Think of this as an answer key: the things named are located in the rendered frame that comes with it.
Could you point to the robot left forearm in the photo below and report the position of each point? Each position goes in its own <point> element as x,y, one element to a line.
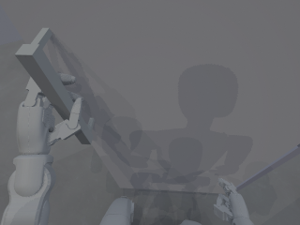
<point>29,189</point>

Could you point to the fridge door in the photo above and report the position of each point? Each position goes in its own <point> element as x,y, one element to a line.
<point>183,92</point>

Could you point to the robot right hand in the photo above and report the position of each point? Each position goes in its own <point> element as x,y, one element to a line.
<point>230,208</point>

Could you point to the handle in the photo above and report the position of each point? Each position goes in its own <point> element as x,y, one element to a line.
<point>37,64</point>

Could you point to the left robot thigh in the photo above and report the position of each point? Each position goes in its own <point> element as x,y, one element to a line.
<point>120,212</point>

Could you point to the robot left hand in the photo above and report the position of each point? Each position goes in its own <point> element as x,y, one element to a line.
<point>35,117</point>

